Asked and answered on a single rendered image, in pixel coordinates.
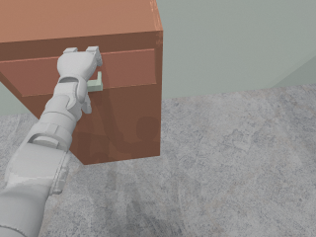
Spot left robot hand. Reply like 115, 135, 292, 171
56, 46, 103, 114

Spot left robot forearm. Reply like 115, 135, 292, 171
4, 73, 88, 187

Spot cabinet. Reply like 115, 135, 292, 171
0, 0, 164, 166

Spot handle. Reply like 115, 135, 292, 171
87, 71, 103, 92

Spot drawer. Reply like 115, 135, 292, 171
0, 48, 155, 96

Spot robot left upper arm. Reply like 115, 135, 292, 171
0, 142, 71, 237

